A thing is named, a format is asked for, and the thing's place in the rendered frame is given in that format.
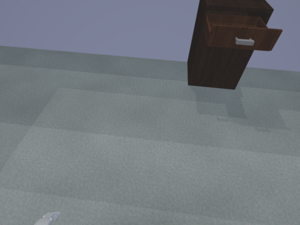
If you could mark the cabinet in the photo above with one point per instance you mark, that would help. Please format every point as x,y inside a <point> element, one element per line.
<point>219,67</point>

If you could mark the handle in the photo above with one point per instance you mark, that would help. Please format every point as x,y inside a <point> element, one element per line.
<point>244,41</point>

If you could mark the drawer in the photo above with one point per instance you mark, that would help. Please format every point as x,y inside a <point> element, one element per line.
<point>221,31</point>

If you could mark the robot left hand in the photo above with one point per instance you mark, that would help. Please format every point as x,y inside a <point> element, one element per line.
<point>48,218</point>

